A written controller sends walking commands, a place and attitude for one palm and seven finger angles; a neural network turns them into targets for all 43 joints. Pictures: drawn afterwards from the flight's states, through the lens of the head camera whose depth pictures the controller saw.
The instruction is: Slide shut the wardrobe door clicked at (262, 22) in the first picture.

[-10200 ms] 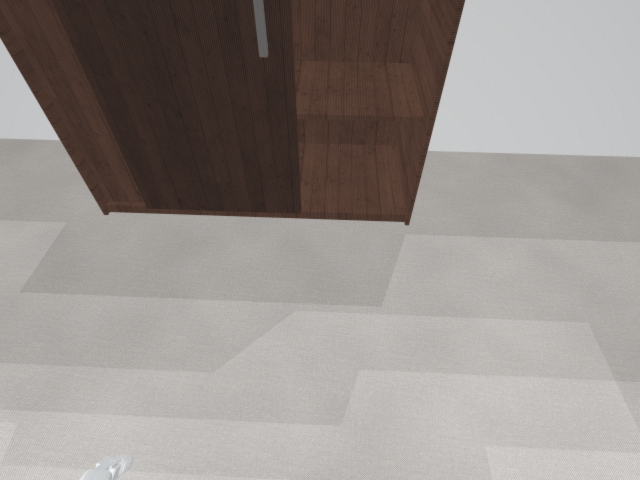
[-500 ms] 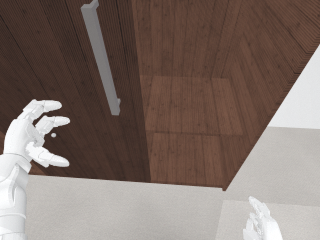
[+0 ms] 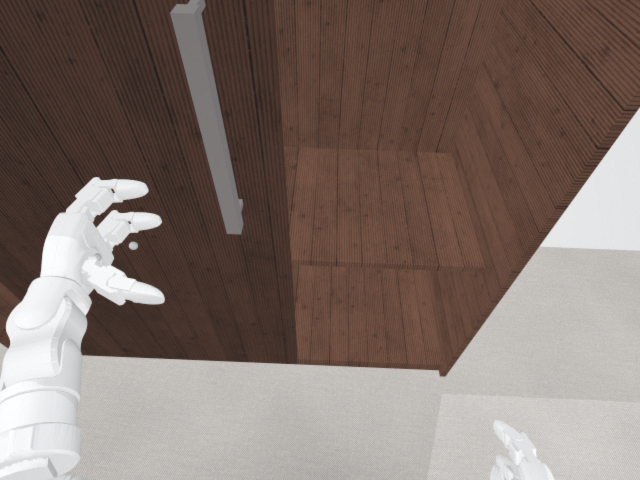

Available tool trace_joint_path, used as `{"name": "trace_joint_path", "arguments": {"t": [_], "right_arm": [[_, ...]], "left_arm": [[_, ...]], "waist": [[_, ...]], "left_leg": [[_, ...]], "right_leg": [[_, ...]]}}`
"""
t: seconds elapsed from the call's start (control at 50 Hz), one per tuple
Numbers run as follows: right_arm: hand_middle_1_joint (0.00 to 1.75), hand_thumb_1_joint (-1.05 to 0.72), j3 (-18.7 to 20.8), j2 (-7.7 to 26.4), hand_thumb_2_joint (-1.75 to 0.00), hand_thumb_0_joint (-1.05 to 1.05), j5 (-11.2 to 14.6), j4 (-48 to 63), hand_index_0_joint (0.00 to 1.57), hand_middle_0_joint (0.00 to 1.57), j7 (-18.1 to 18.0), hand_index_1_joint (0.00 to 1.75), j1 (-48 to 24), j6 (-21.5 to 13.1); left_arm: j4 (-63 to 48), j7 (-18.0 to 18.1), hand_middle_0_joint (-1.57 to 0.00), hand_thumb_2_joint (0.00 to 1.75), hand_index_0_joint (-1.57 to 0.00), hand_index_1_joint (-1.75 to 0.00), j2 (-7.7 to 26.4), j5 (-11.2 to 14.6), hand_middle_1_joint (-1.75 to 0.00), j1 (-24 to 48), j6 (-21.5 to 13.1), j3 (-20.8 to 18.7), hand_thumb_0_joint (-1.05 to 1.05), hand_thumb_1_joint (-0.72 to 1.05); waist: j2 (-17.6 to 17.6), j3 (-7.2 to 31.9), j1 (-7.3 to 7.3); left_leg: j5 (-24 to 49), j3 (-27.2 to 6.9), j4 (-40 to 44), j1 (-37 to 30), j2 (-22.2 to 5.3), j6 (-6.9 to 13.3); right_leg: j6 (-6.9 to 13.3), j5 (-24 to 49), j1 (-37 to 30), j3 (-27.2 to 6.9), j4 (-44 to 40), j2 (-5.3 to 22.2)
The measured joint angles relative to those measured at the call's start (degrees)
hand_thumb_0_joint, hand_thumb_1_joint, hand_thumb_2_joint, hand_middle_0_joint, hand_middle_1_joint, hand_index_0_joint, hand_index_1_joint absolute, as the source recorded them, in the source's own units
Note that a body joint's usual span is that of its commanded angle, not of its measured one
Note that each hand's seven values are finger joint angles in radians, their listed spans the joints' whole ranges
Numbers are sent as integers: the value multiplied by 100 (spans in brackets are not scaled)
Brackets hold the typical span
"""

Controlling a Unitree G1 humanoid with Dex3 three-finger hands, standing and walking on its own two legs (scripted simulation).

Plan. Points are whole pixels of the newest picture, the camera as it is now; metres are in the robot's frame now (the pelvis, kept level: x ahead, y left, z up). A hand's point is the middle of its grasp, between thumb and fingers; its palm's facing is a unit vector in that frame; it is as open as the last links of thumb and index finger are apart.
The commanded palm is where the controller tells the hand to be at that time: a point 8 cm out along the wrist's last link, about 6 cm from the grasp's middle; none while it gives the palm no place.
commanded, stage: move the hooked fingers beside the handle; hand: left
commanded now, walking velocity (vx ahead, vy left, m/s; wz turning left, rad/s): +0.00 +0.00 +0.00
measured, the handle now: (219, 136) +0.51 +0.18 +0.16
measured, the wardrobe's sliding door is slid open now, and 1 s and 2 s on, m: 0.46 0.46 0.46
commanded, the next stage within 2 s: feel for the door with the fingertips in 1.98 s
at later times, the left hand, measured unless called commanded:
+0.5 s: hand (159, 214) +0.40 +0.23 +0.12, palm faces +0.07 -1.00 -0.01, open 14.0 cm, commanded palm +0.37 +0.28 +0.12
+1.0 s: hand (177, 184) +0.45 +0.22 +0.12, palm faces +0.03 -1.00 -0.02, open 14.0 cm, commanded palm +0.42 +0.28 +0.11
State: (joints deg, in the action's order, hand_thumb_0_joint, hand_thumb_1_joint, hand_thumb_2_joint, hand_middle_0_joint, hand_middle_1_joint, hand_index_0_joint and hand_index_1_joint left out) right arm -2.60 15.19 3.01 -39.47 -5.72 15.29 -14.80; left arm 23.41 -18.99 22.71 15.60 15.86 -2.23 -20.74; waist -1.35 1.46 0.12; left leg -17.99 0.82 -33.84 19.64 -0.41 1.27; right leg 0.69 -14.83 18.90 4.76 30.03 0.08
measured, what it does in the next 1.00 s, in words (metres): stands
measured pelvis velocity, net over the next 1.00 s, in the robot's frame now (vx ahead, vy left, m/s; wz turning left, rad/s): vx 0.00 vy -0.01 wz -0.02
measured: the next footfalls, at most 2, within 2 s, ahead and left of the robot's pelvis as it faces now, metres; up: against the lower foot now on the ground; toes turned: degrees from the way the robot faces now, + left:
none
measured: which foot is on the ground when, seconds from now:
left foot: down 0.00-1.00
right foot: down 0.00-1.00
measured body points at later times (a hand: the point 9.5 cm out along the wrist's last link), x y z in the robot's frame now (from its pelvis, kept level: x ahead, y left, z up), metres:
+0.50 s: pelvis +0.00 -0.01 +0.00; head +0.04 +0.00 +0.45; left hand +0.39 +0.29 +0.12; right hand +0.12 -0.26 -0.10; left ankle -0.01 +0.10 -0.73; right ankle +0.01 -0.11 -0.73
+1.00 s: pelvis +0.00 -0.01 -0.01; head +0.06 -0.01 +0.44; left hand +0.44 +0.28 +0.13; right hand +0.05 -0.29 -0.12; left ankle -0.01 +0.10 -0.73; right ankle +0.01 -0.12 -0.73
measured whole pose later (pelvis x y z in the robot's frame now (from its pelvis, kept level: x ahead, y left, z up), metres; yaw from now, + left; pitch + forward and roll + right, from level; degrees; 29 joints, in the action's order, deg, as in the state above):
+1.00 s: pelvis +0.00 -0.01 -0.01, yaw -1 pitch +10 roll -2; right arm -1.3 16.6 2.5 -41.3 -3.7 19.8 -8.1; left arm 53.8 -20.6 30.8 10.7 41.2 -10.9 -23.1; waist -0.9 2.9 -4.7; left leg -19.2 0.8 -38.6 29.6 -2.1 0.3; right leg 1.9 -15.7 29.0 4.7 34.5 -1.4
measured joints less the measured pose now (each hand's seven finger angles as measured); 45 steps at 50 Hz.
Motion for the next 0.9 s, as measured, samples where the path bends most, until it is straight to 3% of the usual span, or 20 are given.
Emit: {"name": "trace_joint_path", "arguments": {"t": [0.12,0.28,0.4,0.62,0.78,0.9], "right_arm": [[30,-90,-19,-50,-90,1,-37,-27,20,20,41,30,-42,53],[30,-90,18,-64,-90,1,-47,14,20,20,146,30,44,245],[30,-90,44,-26,-90,1,-39,-49,20,20,154,30,93,358],[30,-90,98,72,-90,1,-64,-105,20,20,147,30,165,462],[30,-90,107,135,-90,1,-40,-88,20,20,190,30,278,592],[30,-90,120,151,-90,1,-41,-147,20,20,190,30,371,624]], "left_arm": [[236,84,-30,30,-29,-120,-42,-101,-120,362,-90,140,-2,-50],[582,160,-30,30,-30,-120,-8,-166,-120,505,-17,62,-1,-50],[852,178,-30,30,-29,-120,17,-203,-120,716,-168,67,-1,-50],[1702,50,-30,30,-29,-120,312,-314,-120,1427,-469,-106,-2,-50],[2565,-60,-30,30,-30,-120,663,-398,-120,1878,-463,-336,-1,-50],[2918,-121,-30,30,-29,-120,796,-465,-120,2282,-787,-311,-1,-50]], "waist": [[7,46,-48],[-40,170,-92],[-25,136,-91],[6,125,-256],[18,178,-390],[48,107,-421]], "left_leg": [[36,18,88,24,32,22],[34,72,169,17,21,20],[11,26,97,82,-6,-7],[-23,4,-71,355,-96,-78],[-88,33,-258,611,-142,-105],[-127,-9,-442,865,-166,-111]], "right_leg": [[-30,41,28,-19,-88,27],[-33,40,59,-76,-131,13],[2,4,108,-32,-65,-12],[87,-29,390,-12,101,-95],[119,-101,683,-42,326,-131],[130,-114,897,-4,446,-150]]}}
